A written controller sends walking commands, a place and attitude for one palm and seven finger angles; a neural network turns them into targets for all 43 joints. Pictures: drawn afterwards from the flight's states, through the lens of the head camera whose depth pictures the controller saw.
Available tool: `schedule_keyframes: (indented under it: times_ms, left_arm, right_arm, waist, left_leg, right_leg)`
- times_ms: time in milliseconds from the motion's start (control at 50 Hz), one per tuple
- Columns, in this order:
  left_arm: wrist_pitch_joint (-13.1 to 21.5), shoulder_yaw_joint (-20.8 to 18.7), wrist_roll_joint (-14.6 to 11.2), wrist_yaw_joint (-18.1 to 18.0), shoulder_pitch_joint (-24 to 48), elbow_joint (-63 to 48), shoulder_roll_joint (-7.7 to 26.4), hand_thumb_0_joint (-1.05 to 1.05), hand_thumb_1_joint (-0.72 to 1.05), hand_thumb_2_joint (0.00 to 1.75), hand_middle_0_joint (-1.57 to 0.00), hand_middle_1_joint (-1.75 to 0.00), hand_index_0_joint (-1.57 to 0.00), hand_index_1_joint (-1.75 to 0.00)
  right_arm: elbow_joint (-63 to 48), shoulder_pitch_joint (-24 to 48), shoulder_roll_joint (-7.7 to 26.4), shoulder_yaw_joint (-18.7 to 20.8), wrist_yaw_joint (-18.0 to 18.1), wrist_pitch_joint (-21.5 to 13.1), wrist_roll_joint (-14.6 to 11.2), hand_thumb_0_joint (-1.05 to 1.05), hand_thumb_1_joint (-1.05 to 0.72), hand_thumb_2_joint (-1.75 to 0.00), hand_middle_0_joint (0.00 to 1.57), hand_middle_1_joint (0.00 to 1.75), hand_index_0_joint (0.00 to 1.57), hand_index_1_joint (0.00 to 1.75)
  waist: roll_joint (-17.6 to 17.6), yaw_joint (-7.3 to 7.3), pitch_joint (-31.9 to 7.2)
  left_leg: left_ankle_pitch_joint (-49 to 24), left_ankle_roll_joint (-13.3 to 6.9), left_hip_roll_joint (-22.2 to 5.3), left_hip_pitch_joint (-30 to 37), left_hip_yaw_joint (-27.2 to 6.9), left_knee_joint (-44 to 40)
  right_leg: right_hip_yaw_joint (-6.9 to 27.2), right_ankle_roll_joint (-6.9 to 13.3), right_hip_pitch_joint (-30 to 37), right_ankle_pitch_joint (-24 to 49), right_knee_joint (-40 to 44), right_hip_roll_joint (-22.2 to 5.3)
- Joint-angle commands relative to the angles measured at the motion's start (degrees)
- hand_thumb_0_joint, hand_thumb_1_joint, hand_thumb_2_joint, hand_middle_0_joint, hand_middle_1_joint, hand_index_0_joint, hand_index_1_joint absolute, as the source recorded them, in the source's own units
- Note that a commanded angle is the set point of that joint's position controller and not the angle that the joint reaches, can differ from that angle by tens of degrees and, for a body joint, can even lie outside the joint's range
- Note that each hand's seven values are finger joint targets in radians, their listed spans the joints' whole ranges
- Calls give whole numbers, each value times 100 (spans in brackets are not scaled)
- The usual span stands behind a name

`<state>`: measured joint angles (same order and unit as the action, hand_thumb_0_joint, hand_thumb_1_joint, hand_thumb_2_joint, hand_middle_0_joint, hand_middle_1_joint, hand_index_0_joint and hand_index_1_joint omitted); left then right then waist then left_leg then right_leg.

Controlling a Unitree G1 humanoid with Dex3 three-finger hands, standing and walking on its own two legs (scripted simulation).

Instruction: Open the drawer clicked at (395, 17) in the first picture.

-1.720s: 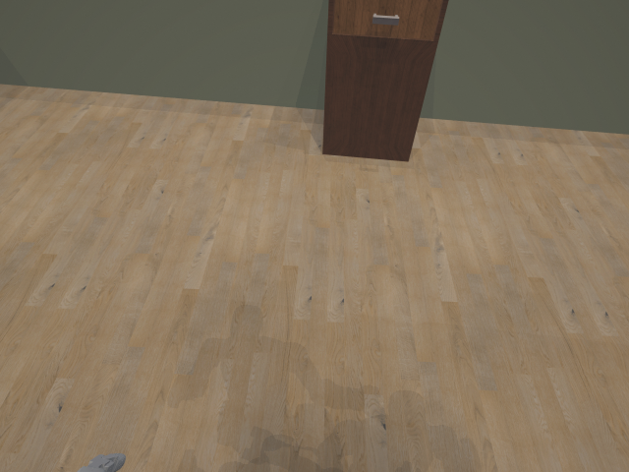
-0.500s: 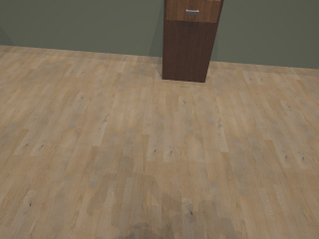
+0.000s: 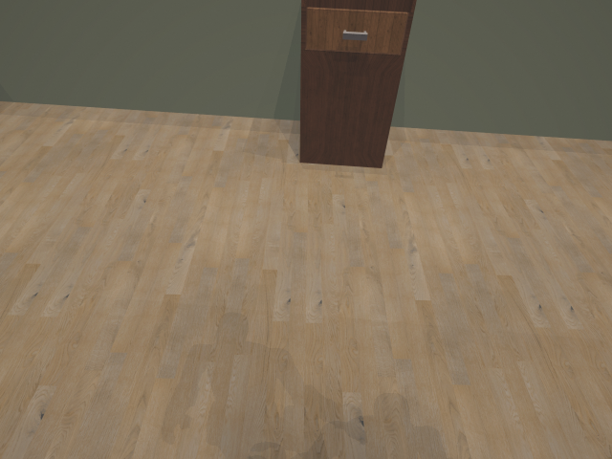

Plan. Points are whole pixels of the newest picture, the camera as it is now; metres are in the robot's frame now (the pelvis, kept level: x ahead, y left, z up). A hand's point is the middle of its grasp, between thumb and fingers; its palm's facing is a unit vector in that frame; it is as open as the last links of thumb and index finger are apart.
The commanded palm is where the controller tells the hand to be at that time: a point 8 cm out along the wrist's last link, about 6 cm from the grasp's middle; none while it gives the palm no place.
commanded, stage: walk to a spot facing it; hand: left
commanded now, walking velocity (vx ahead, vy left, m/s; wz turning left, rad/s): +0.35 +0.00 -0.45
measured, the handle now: (355, 34) +1.73 -0.09 -0.07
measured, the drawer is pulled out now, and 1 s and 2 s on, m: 0.00 0.00 0.00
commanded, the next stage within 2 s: turn to face it in 2.00 s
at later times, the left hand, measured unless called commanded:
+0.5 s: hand out of the picture +0.12 +0.14 -0.17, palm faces -0.12 -0.98 -0.16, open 7.4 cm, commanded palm none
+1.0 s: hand (256, 276) +0.50 +0.14 -0.16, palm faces -0.30 -0.94 -0.17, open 7.4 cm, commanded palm none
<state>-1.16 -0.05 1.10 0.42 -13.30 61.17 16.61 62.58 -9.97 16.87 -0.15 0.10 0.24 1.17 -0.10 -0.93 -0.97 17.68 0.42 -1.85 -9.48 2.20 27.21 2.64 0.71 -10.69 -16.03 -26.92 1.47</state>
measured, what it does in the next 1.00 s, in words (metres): walks ahead, turning right: left foot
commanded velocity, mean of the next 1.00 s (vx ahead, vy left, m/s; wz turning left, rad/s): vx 0.37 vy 0.00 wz -0.27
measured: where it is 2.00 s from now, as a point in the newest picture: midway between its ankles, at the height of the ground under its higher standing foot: (362, 320)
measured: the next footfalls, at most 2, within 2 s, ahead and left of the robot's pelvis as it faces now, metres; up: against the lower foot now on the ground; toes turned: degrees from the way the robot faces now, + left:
left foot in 0.64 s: +0.41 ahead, +0.08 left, +0.00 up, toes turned -4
right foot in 1.16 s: +0.51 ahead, -0.21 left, +0.00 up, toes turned -30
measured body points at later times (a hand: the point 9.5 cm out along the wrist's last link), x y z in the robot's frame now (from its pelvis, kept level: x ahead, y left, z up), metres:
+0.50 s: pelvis +0.15 -0.03 +0.00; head +0.17 -0.03 +0.45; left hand +0.13 +0.19 -0.15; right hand +0.18 -0.27 -0.15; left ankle +0.26 +0.10 -0.68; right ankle +0.05 -0.11 -0.74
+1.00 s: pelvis +0.37 -0.01 +0.01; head +0.39 +0.00 +0.46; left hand +0.52 +0.19 -0.15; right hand +0.26 -0.22 -0.14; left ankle +0.37 +0.08 -0.74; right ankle +0.41 -0.17 -0.69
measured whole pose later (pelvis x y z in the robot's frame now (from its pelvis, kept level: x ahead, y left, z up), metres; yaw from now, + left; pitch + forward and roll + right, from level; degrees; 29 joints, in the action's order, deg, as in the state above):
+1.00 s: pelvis +0.37 -0.01 +0.01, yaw -19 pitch +0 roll +0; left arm -0.2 -4.2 2.1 1.4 -11.3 57.2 10.4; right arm 63.1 -20.8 10.1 3.4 0.9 -4.0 1.4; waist 1.2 1.1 1.0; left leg 14.7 -2.5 -1.9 -5.6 14.9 20.3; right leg -4.2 -0.5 -31.3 -11.2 -48.0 -6.8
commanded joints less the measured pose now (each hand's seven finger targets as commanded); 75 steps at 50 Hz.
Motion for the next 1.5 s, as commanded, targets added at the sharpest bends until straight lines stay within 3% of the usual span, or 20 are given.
schedule_keyframes:
  times_ms: [0,80,160,180,200,220,340,520,580,600,620,660,780,1020,1100,1140,1160,1280,1420,1480]
  left_arm:
    - [105,-273,16,70,-220,-501,633,0,90,90,-20,-30,-20,-30]
    - [256,-296,11,116,364,-924,210,0,90,90,-20,-30,-20,-30]
    - [330,-366,17,183,-617,-567,-54,0,90,90,-20,-30,-20,-30]
    - [374,-457,47,138,-1611,-225,265,0,90,90,-20,-30,-20,-30]
    - [462,-611,36,9,-2528,10,933,0,90,90,-20,-30,-20,-30]
    - [463,-537,-74,-69,-2629,85,848,0,90,90,-20,-30,-20,-30]
    - [552,-322,36,-159,-1461,-124,56,0,90,90,-20,-30,-20,-30]
    - [567,-383,41,-187,-1480,93,96,0,90,90,-20,-30,-20,-30]
    - [545,-431,26,-189,-1289,83,154,0,90,90,-20,-30,-20,-30]
    - [538,-432,-6,-166,-1329,40,38,0,90,90,-20,-30,-20,-30]
    - [503,-436,-69,-109,-1721,-36,-307,0,90,90,-20,-30,-20,-30]
    - [498,-355,-32,-103,-1244,-310,-369,0,90,90,-20,-30,-20,-30]
    - [177,-409,102,77,-1116,-222,-675,0,90,90,-20,-30,-20,-30]
    - [234,-365,93,148,903,-828,-576,0,90,90,-20,-30,-20,-30]
    - [369,-414,104,109,-121,-434,-325,0,90,90,-20,-30,-20,-30]
    - [479,-693,77,-31,-1860,51,783,0,90,90,-20,-30,-20,-30]
    - [463,-692,-45,-67,-1925,121,876,0,90,90,-20,-30,-20,-30]
    - [541,-456,73,-165,-287,-259,-139,0,90,90,-20,-30,-20,-30]
    - [509,-491,52,-65,-328,-177,251,0,90,90,-20,-30,-20,-30]
    - [437,-487,27,-21,-324,-208,101,0,90,90,-20,-30,-20,-30]
  right_arm:
    - [-332,-455,841,278,47,-165,8,0,-90,-90,20,30,20,30]
    - [-262,-1178,898,434,94,-326,-4,0,-90,-90,20,30,20,30]
    - [-276,-737,652,375,119,-350,39,0,-90,-90,20,30,20,30]
    - [-376,-574,471,337,83,-363,-31,0,-90,-90,20,30,20,30]
    - [-722,-276,22,231,17,-436,-84,0,-90,-90,20,30,20,30]
    - [-842,193,263,287,28,-469,-44,0,-90,-90,20,30,20,30]
    - [-550,-171,-273,355,-66,-253,23,0,-90,-90,20,30,20,30]
    - [-967,630,-463,346,-209,-352,-43,0,-90,-90,20,30,20,30]
    - [-679,-390,-224,432,-102,-418,0,0,-90,-90,20,30,20,30]
    - [-411,-1273,91,504,-24,-443,37,0,-90,-90,20,30,20,30]
    - [-257,-2002,748,651,43,-465,136,0,-90,-90,20,30,20,30]
    - [-290,-1719,739,605,67,-369,22,0,-90,-90,20,30,20,30]
    - [-445,-636,-290,402,102,-558,34,0,-90,-90,20,30,20,30]
    - [70,-1761,-42,431,74,-496,83,0,-90,-90,20,30,20,30]
    - [150,-1738,-42,380,80,-450,35,0,-90,-90,20,30,20,30]
    - [-175,-1551,-465,270,8,-539,-89,0,-90,-90,20,30,20,30]
    - [-314,-1106,-217,327,25,-514,-88,0,-90,-90,20,30,20,30]
    - [-195,-1233,-706,377,-46,-222,41,0,-90,-90,20,30,20,30]
    - [-524,-689,-534,404,-198,-325,19,0,-90,-90,20,30,20,30]
    - [-228,-1682,-29,500,-115,-411,57,0,-90,-90,20,30,20,30]
  waist:
    - [-149,150,841]
    - [-1110,482,860]
    - [-472,-187,439]
    - [468,-631,69]
    - [2267,-856,-110]
    - [1308,-872,125]
    - [492,18,646]
    - [756,-100,860]
    - [533,428,466]
    - [144,740,-86]
    - [-1365,845,-918]
    - [-1360,625,-582]
    - [-611,-106,396]
    - [-530,443,740]
    - [-292,-134,68]
    - [1529,-735,-1099]
    - [1098,-746,-898]
    - [579,280,480]
    - [802,235,706]
    - [-350,720,385]
  left_leg:
    - [1677,-421,-792,-175,-812,-557]
    - [-49,-1192,-2038,1076,-1795,-1274]
    - [-1461,-580,-1406,-125,-109,242]
    - [-1285,-264,-880,-1243,542,1877]
    - [1143,57,-62,-2976,896,3684]
    - [1365,-23,-257,-3261,139,4174]
    - [-102,215,-653,-2894,106,3690]
    - [-842,65,-369,-1904,469,1363]
    - [-899,-81,-70,-256,567,575]
    - [-865,-193,-300,1037,280,393]
    - [-461,-683,-1821,2298,-1749,-82]
    - [1240,-1132,-2761,1266,-3195,-1486]
    - [437,-708,-1649,-975,-434,-1812]
    - [-1310,-820,-1729,691,358,-1560]
    - [-3282,-459,-1395,569,932,322]
    - [542,61,-368,-2336,1349,3476]
    - [1456,-13,-322,-2891,633,4463]
    - [169,149,-967,-2064,143,3329]
    - [-503,132,-587,-1039,660,1132]
    - [-91,78,-537,670,574,195]
  right_leg:
    - [758,357,-1301,-1601,1,-280]
    - [-341,55,-2701,-1400,-2079,-227]
    - [-873,134,-301,-405,-544,-212]
    - [-121,347,1241,-258,122,-568]
    - [2758,1045,2146,166,1164,-2263]
    - [3221,1396,1866,669,1301,-2392]
    - [1165,1077,430,1415,1409,-1616]
    - [559,773,366,1920,1375,-1279]
    - [309,615,137,2877,60,-1060]
    - [191,479,-361,2653,-1167,-798]
    - [-413,239,-1486,487,-3056,-100]
    - [-44,276,-2351,-1437,-5178,-166]
    - [-266,63,-1907,63,-4216,-814]
    - [-924,-24,-2006,314,-1096,-681]
    - [-1302,290,85,535,-6,-191]
    - [1872,1299,3142,1092,481,-2467]
    - [2315,1599,2851,1535,842,-2814]
    - [95,864,-379,481,1564,-1891]
    - [-75,690,-660,-561,1378,-1581]
    - [-504,413,-1189,-310,-349,-1014]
